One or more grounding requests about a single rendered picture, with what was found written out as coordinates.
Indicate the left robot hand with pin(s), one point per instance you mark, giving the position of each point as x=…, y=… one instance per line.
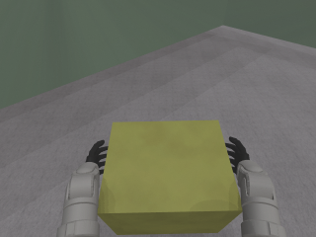
x=95, y=157

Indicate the carton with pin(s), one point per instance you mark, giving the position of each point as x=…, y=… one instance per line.
x=168, y=177

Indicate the left robot forearm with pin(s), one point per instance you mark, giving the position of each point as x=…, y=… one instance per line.
x=81, y=202

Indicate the right robot hand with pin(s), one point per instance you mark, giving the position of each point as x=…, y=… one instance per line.
x=239, y=154

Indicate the right robot forearm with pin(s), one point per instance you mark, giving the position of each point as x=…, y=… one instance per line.
x=258, y=201

